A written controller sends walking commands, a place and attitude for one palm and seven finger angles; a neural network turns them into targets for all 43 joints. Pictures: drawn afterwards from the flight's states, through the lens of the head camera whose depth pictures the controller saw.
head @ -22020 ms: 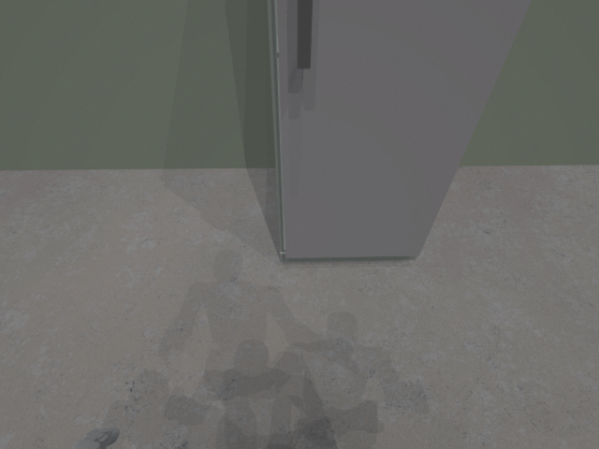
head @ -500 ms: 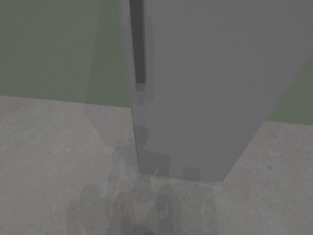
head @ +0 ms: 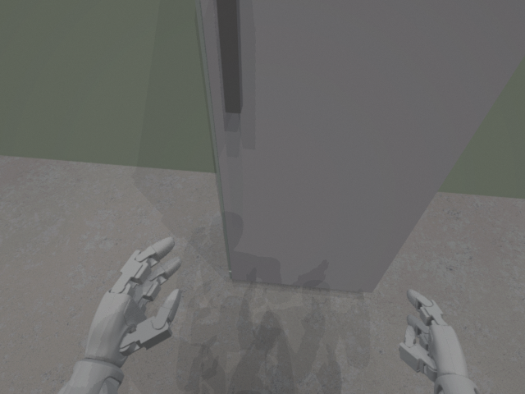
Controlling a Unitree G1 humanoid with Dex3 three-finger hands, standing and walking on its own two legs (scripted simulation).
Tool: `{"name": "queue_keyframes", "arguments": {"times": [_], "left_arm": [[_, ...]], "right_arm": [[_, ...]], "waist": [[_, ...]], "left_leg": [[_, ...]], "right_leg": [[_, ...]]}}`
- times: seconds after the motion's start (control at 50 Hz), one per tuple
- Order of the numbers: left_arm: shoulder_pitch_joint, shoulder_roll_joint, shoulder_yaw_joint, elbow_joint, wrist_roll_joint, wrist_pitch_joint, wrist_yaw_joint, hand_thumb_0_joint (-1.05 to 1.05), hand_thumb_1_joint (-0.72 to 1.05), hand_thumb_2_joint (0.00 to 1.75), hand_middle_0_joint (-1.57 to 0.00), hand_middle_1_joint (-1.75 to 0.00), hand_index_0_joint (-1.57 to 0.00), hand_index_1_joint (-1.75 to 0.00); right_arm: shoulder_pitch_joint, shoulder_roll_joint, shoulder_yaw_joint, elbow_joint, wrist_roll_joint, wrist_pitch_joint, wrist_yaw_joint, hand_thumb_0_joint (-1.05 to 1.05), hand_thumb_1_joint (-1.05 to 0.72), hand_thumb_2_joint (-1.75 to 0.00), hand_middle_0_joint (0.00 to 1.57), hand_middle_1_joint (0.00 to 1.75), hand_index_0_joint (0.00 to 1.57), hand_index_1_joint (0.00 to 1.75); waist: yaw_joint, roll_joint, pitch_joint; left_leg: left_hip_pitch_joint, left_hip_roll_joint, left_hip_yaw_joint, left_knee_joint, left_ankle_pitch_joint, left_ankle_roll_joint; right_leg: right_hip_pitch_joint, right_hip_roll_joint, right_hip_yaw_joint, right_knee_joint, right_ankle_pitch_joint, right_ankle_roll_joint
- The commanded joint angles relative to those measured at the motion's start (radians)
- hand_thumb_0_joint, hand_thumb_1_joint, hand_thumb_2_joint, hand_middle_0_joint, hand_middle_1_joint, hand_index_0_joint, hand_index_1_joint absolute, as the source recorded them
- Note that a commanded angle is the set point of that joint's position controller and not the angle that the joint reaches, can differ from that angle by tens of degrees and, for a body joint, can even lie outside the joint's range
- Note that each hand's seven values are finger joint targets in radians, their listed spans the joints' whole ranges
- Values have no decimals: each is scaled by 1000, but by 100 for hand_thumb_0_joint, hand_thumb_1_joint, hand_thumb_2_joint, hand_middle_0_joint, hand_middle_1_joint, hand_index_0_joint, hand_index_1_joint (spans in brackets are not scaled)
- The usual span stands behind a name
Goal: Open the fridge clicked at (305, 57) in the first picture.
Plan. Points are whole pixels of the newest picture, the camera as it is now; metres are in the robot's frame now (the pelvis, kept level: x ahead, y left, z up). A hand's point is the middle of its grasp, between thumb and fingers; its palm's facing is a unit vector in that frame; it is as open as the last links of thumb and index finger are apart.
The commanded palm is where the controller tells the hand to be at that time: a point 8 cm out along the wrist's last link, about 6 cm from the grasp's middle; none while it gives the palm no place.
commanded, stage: raise the hand to about handle height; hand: left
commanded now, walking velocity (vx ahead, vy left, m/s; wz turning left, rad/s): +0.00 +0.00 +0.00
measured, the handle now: (232, 29) +0.59 +0.08 +0.27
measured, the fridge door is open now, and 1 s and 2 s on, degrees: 0 0 0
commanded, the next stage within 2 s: move the hooked fingers beside the handle in 1.74 s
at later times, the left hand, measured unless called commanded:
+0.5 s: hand (76, 292) +0.21 +0.23 +0.13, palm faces +0.00 -1.00 -0.08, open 11.2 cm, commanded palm +0.17 +0.27 +0.14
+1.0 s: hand out of the picture +0.24 +0.28 +0.23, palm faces +0.05 -0.99 -0.14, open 13.8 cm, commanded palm +0.20 +0.32 +0.24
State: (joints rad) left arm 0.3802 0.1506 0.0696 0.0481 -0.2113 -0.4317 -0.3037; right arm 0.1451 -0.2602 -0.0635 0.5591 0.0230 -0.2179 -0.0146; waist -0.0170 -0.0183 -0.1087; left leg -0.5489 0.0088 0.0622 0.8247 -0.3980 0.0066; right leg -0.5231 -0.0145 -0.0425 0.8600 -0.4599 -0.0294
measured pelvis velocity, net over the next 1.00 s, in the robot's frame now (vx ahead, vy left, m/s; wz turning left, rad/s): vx -0.01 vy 0.01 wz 0.05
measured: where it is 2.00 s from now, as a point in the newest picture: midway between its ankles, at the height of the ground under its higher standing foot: outside the picture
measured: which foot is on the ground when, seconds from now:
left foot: down 0.00-1.00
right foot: down 0.00-1.00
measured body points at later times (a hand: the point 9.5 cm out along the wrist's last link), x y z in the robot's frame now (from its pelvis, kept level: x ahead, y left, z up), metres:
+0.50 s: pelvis -0.02 +0.01 +0.02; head -0.01 +0.00 +0.47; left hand +0.21 +0.28 +0.13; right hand +0.14 -0.21 -0.06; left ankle +0.01 +0.11 -0.70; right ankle -0.01 -0.10 -0.70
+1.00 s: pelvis -0.01 +0.01 +0.04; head -0.03 +0.00 +0.49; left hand +0.23 +0.34 +0.23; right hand +0.21 -0.18 -0.01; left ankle +0.01 +0.11 -0.70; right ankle -0.01 -0.10 -0.70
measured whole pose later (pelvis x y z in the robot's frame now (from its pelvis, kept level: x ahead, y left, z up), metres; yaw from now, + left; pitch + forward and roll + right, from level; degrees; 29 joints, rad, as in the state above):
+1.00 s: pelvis -0.01 +0.01 +0.04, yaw +3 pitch -3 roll -1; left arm -0.04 0.46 0.42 -0.03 -0.34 0.16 -0.45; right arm 0.18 -0.25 0.10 0.60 0.08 -0.26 -0.10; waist 0.07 0.05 -0.01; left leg -0.21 -0.01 0.01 0.50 -0.24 0.03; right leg -0.13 -0.01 -0.09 0.46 -0.27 -0.01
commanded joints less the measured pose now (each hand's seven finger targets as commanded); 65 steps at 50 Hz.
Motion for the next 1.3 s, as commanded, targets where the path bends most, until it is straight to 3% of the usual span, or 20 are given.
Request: {"name": "queue_keyframes", "arguments": {"times": [0.0,0.04,0.06,0.1,0.16,0.28,0.36,0.42,0.44,0.56,0.6,0.64,0.68,0.72,0.86,0.96,1.02,1.22,1.26,1.28], "left_arm": [[136,171,182,-318,-70,15,24,0,46,71,-23,-58,-23,-58],[32,164,158,-447,-61,-8,65,0,41,69,-24,-62,-24,-62],[-57,166,120,-511,-55,-31,71,0,39,68,-24,-63,-24,-63],[-117,144,62,-515,-53,-62,58,0,34,66,-24,-66,-24,-66],[-185,175,42,-428,-68,-42,-6,0,27,63,-25,-70,-25,-70],[-151,292,203,-293,-105,167,-62,0,13,57,-25,-80,-25,-80],[-172,351,329,-298,-160,221,-37,0,4,53,-26,-86,-26,-86],[-205,329,315,-338,-173,217,-40,0,-3,50,-27,-90,-27,-90],[-206,326,311,-335,-173,219,-44,0,-6,49,-27,-92,-27,-92],[-313,393,342,-322,-166,290,-80,0,-20,43,-28,-100,-28,-100],[-379,412,360,-369,-164,307,-79,0,-24,41,-28,-103,-28,-103],[-410,425,373,-375,-162,325,-75,0,-29,39,-29,-107,-29,-107],[-435,449,401,-351,-166,349,-78,0,-34,37,-29,-110,-29,-110],[-476,459,407,-345,-164,374,-86,0,-38,35,-29,-112,-29,-112],[-607,516,432,-280,-162,497,-136,0,-50,30,-30,-120,-30,-120],[-728,590,475,-278,-162,559,-163,0,-50,30,-30,-120,-30,-120],[-784,630,508,-253,-166,584,-185,0,-50,30,-30,-120,-30,-120],[-962,755,552,-144,-153,663,-245,0,-50,30,-30,-120,-30,-120],[-876,710,529,-43,-164,684,-264,0,-50,30,-30,-120,-30,-120],[-863,689,515,-28,-167,690,-273,0,-50,30,-30,-120,-30,-120]], "right_arm": [[-32,-79,-16,-239,6,18,-13,0,-90,-90,20,30,20,30],[8,-75,-8,-238,3,22,-23,0,-90,-90,20,30,20,30],[33,-83,3,-230,-5,21,-26,0,-90,-90,20,30,20,30],[41,-83,15,-208,-1,1,-36,0,-90,-90,20,30,20,30],[35,-107,33,-174,14,-29,-53,0,-90,-90,20,30,20,30],[-13,-103,55,-167,35,-53,-76,0,-90,-90,20,30,20,30],[-37,-94,69,-163,29,-75,-77,0,-90,-90,20,30,20,30],[-26,-95,71,-152,34,-107,-69,0,-90,-90,20,30,20,30],[-22,-98,68,-146,35,-118,-69,0,-90,-90,20,30,20,30],[-19,-122,64,-120,44,-151,-77,0,-90,-90,20,30,20,30],[-20,-119,64,-118,46,-160,-85,0,-90,-90,20,30,20,30],[-23,-118,68,-112,47,-164,-90,0,-90,-90,20,30,20,30],[-29,-121,72,-105,45,-161,-91,0,-90,-90,20,30,20,30],[-34,-119,76,-104,47,-156,-92,0,-90,-90,20,30,20,30],[-57,-117,99,-112,54,-113,-90,0,-90,-90,20,30,20,30],[-84,-113,113,-122,58,-84,-89,0,-90,-90,20,30,20,30],[-94,-116,115,-119,62,-70,-88,0,-90,-90,20,30,20,30],[-112,-127,119,-129,75,-48,-81,0,-90,-90,20,30,20,30],[-100,-130,117,-129,77,-42,-74,0,-90,-90,20,30,20,30],[-102,-138,114,-127,81,-40,-69,0,-90,-90,20,30,20,30]], "waist": [[79,79,-142],[34,109,-147],[-4,78,-135],[-39,123,-102],[-61,90,-36],[21,37,-64],[66,-2,-76],[59,57,-84],[53,37,-74],[57,56,-15],[57,99,-63],[59,120,-57],[64,90,-31],[67,131,-30],[72,124,-6],[76,116,-44],[71,101,-81],[73,118,-86],[79,46,-49],[73,47,-41]], "left_leg": [[71,-30,-17,-63,269,11],[118,-13,-40,-53,291,18],[129,-5,-62,-44,284,25],[152,1,-78,-39,230,27],[135,4,-102,-59,129,31],[150,0,-103,-164,115,29],[178,1,-107,-214,181,23],[227,-3,-97,-245,193,21],[238,-1,-96,-252,199,22],[285,-1,-100,-305,201,26],[342,-3,-104,-328,216,26],[371,-2,-109,-348,222,24],[377,-1,-114,-363,242,23],[402,-2,-116,-380,245,19],[434,-8,-121,-408,268,20],[470,-15,-129,-416,295,21],[492,-19,-126,-415,328,23],[505,-28,-129,-424,316,29],[470,-28,-128,-419,316,30],[466,-28,-122,-414,317,31]], "right_leg": [[121,0,24,-115,396,13],[71,16,11,-120,393,12],[40,27,7,-116,380,15],[-17,30,6,-139,301,13],[-34,32,24,-199,180,15],[116,8,35,-297,116,20],[209,11,16,-318,176,20],[209,16,-3,-329,204,20],[208,17,-7,-336,217,21],[234,18,-3,-385,218,18],[256,19,-18,-387,239,17],[261,23,-27,-396,250,14],[279,26,-28,-410,278,12],[284,28,-31,-414,287,9],[317,32,-23,-457,323,3],[339,33,-23,-474,348,-1],[352,30,-26,-477,389,1],[347,21,-17,-498,372,0],[345,21,-15,-501,381,2],[335,16,-10,-496,395,6]]}}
